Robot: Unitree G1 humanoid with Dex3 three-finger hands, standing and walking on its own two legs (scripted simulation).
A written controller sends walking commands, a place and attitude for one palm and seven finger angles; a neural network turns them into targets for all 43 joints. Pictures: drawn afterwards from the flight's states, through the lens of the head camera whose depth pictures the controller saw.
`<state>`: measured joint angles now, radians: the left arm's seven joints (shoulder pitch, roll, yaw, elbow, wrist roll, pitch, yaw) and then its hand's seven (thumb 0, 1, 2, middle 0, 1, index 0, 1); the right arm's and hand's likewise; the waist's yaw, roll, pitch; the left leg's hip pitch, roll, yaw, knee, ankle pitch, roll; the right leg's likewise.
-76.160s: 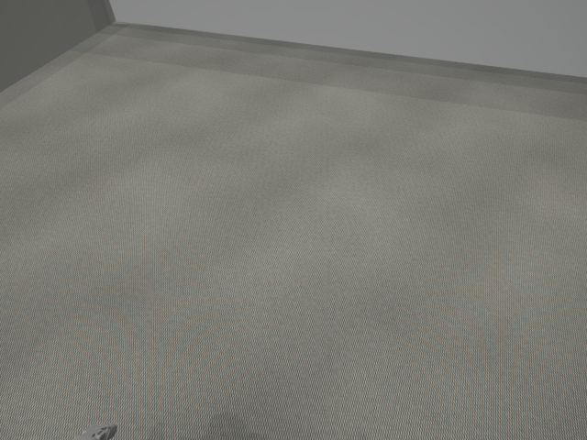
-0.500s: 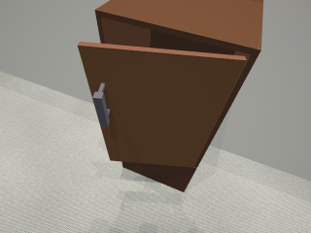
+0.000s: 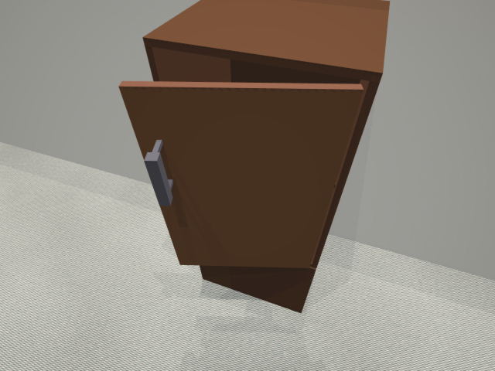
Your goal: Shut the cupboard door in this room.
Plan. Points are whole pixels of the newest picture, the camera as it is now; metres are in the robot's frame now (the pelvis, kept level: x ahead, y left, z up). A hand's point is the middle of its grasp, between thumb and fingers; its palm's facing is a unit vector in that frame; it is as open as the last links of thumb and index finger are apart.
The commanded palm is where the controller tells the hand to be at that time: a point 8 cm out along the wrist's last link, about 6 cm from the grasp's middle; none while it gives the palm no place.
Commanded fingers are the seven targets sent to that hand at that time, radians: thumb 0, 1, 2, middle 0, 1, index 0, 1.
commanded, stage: come to a stop and stand still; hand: left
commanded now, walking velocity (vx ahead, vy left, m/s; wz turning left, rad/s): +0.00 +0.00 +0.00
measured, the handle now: (162, 173) +0.45 +0.20 +0.07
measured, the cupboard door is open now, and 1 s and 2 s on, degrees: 18 18 18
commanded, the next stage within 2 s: look again from close up in 0.12 s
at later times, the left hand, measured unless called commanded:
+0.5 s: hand out of the picture +0.02 +0.16 -0.17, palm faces +0.01 -0.99 -0.17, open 7.4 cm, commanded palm none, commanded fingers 0.00 0.90 0.90 -0.20 -0.30 -0.20 -0.30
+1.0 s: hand (151, 306) +0.22 +0.17 +0.00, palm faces +0.19 -0.98 -0.08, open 7.1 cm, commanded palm +0.14 +0.21 -0.05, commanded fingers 0.00 0.90 0.90 -0.40 -0.52 -0.40 -0.52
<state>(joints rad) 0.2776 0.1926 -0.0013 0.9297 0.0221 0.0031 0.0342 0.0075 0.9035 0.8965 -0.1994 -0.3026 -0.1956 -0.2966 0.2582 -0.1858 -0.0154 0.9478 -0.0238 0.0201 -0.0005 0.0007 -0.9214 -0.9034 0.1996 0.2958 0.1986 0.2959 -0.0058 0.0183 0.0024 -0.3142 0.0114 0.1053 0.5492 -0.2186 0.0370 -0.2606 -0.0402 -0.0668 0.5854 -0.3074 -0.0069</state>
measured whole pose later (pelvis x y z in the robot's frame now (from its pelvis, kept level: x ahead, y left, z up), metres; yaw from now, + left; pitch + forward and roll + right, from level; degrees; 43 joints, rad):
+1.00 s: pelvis +0.02 -0.01 -0.02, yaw +2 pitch +4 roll +1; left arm 0.41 0.16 0.06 0.13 -0.17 -0.29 0.00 0.02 0.93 0.90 -0.25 -0.36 -0.25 -0.36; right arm 0.28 -0.24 -0.03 0.76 0.02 -0.31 -0.02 0.01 -0.91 -0.90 0.20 0.30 0.20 0.30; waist -0.03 0.03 -0.08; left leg -0.49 0.00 0.07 0.71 -0.30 0.02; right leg -0.42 -0.05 -0.09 0.74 -0.40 -0.01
